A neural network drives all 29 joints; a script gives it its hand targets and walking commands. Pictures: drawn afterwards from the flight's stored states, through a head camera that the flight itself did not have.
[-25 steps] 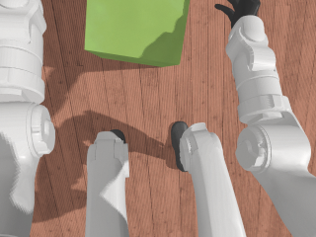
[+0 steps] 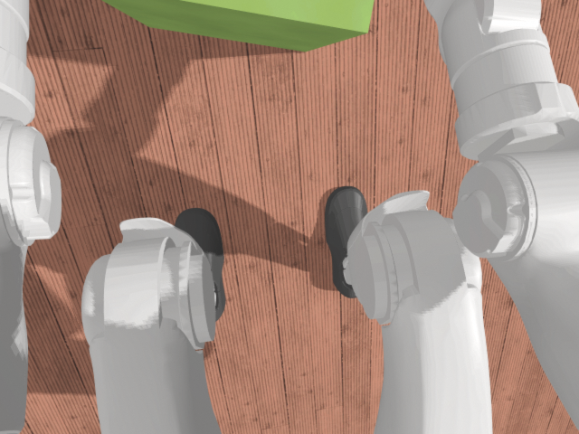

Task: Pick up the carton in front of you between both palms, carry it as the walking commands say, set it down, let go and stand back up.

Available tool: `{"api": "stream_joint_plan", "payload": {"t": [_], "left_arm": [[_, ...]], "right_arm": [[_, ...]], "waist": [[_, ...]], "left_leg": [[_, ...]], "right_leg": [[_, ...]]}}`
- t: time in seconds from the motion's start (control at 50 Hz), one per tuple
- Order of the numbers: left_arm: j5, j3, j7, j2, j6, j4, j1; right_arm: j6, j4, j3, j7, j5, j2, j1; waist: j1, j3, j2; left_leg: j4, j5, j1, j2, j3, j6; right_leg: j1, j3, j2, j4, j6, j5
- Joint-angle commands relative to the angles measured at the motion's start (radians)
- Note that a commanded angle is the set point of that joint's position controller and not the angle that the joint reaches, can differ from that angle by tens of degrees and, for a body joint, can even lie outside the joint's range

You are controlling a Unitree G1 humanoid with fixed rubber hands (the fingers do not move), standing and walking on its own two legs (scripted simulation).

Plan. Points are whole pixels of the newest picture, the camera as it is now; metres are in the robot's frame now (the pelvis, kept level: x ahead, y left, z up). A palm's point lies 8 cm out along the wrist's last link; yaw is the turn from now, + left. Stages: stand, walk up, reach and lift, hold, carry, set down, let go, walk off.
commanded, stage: reach and lift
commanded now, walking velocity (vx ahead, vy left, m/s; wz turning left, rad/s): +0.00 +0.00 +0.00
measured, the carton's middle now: out of the picture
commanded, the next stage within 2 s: none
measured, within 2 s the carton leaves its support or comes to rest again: leaves its support in 0.72 s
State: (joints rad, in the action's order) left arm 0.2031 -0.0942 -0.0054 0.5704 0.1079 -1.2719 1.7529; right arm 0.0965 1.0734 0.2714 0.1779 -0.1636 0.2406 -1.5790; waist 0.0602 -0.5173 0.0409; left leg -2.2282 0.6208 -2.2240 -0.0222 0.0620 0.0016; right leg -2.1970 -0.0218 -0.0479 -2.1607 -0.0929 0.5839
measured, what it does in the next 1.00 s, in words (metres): stands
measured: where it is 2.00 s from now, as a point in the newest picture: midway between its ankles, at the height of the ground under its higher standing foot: (279, 270)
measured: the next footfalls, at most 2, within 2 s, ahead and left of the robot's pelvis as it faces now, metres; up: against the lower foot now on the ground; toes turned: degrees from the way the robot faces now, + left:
none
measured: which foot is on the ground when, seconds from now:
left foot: down 0.00-1.00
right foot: down 0.00-1.00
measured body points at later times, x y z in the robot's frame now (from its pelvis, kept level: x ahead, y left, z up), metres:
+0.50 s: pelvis -0.01 +0.00 +0.00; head +0.38 +0.03 +0.21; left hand +0.60 +0.18 -0.18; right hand +0.57 -0.13 -0.18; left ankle +0.10 +0.12 -0.34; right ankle +0.12 -0.14 -0.34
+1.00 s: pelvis +0.00 -0.01 +0.04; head +0.32 +0.04 +0.35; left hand +0.56 +0.19 -0.06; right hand +0.55 -0.11 -0.06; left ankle +0.10 +0.12 -0.34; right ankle +0.12 -0.15 -0.34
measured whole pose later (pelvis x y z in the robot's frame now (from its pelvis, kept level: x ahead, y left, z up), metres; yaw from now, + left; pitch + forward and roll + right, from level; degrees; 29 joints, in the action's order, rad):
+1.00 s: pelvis +0.00 -0.01 +0.04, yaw +3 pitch +42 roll -3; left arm -0.10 0.25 -0.03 0.24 0.36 -0.93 1.38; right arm 0.33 0.70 0.52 0.17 0.07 0.01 -1.22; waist 0.03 -0.06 0.03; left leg -2.06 0.56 -2.22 -0.10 0.09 0.06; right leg -2.19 -0.07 -0.10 -2.03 -0.12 0.57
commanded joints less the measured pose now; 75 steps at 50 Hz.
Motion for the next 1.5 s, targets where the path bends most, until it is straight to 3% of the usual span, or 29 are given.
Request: {"api": "stream_joint_plan", "payload": {"t": [0.0, 0.1, 0.24, 0.32, 0.38, 0.42, 0.46, 0.5, 0.56, 0.66, 0.8, 0.84, 0.88, 0.98, 1.04, 1.18, 1.32, 1.48], "left_arm": [[0.027, -0.016, -0.007, 0.094, -0.026, 0.129, 0.324], [0.012, 0.003, 0.003, 0.067, -0.020, 0.084, 0.259], [-0.019, 0.022, 0.005, 0.042, -0.017, 0.081, 0.284], [-0.013, -0.009, 0.020, -0.065, -0.010, 0.094, 0.338], [-0.045, 0.013, 0.038, -0.157, 0.003, 0.090, 0.350], [-0.053, -0.045, 0.119, -0.529, 0.025, 0.108, 0.443], [-0.090, -0.023, 0.211, -0.828, 0.057, 0.102, 0.387], [-0.117, 0.016, 0.268, -0.967, 0.080, 0.142, 0.321], [-0.120, 0.030, 0.295, -1.053, 0.098, 0.195, 0.281], [-0.071, -0.042, 0.284, -1.150, 0.107, 0.335, 0.305], [-0.014, -0.152, 0.225, -1.309, 0.157, 0.675, 0.367], [-0.034, -0.153, 0.209, -1.375, 0.186, 0.678, 0.320], [-0.073, -0.120, 0.209, -1.416, 0.213, 0.615, 0.233], [-0.241, 0.085, 0.242, -1.444, 0.248, 0.355, 0.090], [-0.315, 0.185, 0.257, -1.429, 0.251, 0.296, 0.071], [-0.347, 0.216, 0.261, -1.429, 0.253, 0.339, 0.115], [-0.283, 0.095, 0.269, -1.537, 0.292, 0.464, 0.092], [-0.241, -0.007, 0.267, -1.641, 0.305, 0.544, -0.074]], "right_arm": [[-0.026, -0.108, -0.019, 0.008, -0.022, 0.115, -0.232], [-0.023, -0.067, 0.003, 0.006, -0.002, 0.087, -0.173], [-0.024, -0.098, 0.004, 0.005, 0.012, 0.066, -0.231], [-0.017, -0.104, -0.026, -0.008, 0.007, -0.029, -0.288], [-0.007, -0.100, 0.008, -0.020, 0.064, -0.103, -0.298], [0.018, -0.123, -0.042, -0.100, 0.079, -0.453, -0.421], [0.061, -0.153, -0.068, -0.197, 0.104, -0.710, -0.498], [0.093, -0.182, -0.080, -0.263, 0.117, -0.835, -0.498], [0.114, -0.212, -0.105, -0.302, 0.100, -0.931, -0.472], [0.124, -0.285, -0.205, -0.307, 0.005, -1.020, -0.503], [0.164, -0.527, -0.369, -0.274, -0.060, -1.102, -0.572], [0.185, -0.578, -0.400, -0.265, -0.035, -1.135, -0.567], [0.204, -0.577, -0.392, -0.267, 0.001, -1.153, -0.527], [0.247, -0.389, -0.184, -0.301, 0.191, -1.161, -0.375], [0.256, -0.340, -0.107, -0.317, 0.259, -1.159, -0.353], [0.269, -0.365, -0.147, -0.331, 0.253, -1.207, -0.403], [0.314, -0.433, -0.269, -0.357, 0.196, -1.305, -0.348], [0.322, -0.450, -0.345, -0.383, 0.175, -1.360, -0.142]], "waist": [[0.035, 1.450, -0.156], [0.033, 1.342, -0.158], [0.018, 1.278, -0.134], [0.016, 1.242, -0.132], [0.033, 1.196, -0.130], [0.028, 1.168, -0.139], [0.006, 1.106, -0.135], [-0.012, 1.081, -0.117], [-0.030, 1.103, -0.090], [-0.047, 1.347, -0.111], [-0.027, 2.025, -0.188], [-0.026, 2.095, -0.188], [-0.025, 1.996, -0.177], [0.005, 1.527, -0.146], [-0.002, 1.449, -0.134], [-0.040, 1.584, -0.082], [-0.045, 1.836, -0.079], [-0.039, 1.798, -0.109]], "left_leg": [[0.161, -0.522, 0.702, 0.013, -0.037, 0.020], [0.172, -0.451, 0.625, 0.012, -0.038, 0.023], [0.195, -0.350, 0.531, 0.010, -0.042, 0.017], [0.207, -0.302, 0.532, 0.000, -0.045, 0.015], [0.211, -0.269, 0.540, -0.014, -0.049, 0.018], [0.208, -0.282, 0.535, -0.034, -0.042, 0.007], [0.195, -0.285, 0.508, -0.056, -0.047, -0.009], [0.193, -0.292, 0.479, -0.061, -0.061, -0.017], [0.188, -0.344, 0.455, -0.061, -0.073, -0.027], [0.168, -0.511, 0.600, -0.063, -0.082, -0.027], [0.187, -0.826, 1.068, -0.086, -0.097, 0.005], [0.230, -0.783, 1.065, -0.103, -0.111, 0.016], [0.283, -0.701, 0.994, -0.113, -0.117, 0.023], [0.441, -0.294, 0.603, -0.125, -0.138, 0.024], [0.506, -0.204, 0.551, -0.127, -0.143, 0.017], [0.606, -0.179, 0.656, -0.133, -0.155, 0.004], [0.685, -0.283, 0.872, -0.138, -0.163, 0.013], [0.774, -0.405, 1.013, -0.140, -0.142, 0.033]], "right_leg": [[0.651, 0.133, -0.011, 0.074, 0.025, -0.525], [0.585, 0.130, -0.015, 0.087, 0.025, -0.458], [0.611, 0.117, -0.018, 0.098, 0.032, -0.404], [0.630, 0.115, -0.028, 0.108, 0.039, -0.361], [0.657, 0.125, -0.044, 0.113, 0.043, -0.333], [0.634, 0.123, -0.068, 0.099, 0.049, -0.340], [0.574, 0.128, -0.083, 0.077, 0.048, -0.318], [0.526, 0.139, -0.086, 0.070, 0.052, -0.304], [0.510, 0.138, -0.087, 0.066, 0.058, -0.350], [0.533, 0.144, -0.091, 0.047, 0.061, -0.469], [0.596, 0.172, -0.116, 0.111, 0.044, -0.602], [0.614, 0.176, -0.122, 0.153, 0.035, -0.578], [0.589, 0.178, -0.125, 0.202, 0.029, -0.520], [0.492, 0.167, -0.128, 0.344, 0.043, -0.246], [0.494, 0.158, -0.128, 0.411, 0.049, -0.179], [0.611, 0.150, -0.130, 0.518, 0.043, -0.147], [0.775, 0.157, -0.133, 0.590, 0.031, -0.234], [0.862, 0.132, -0.135, 0.686, 0.034, -0.341]]}}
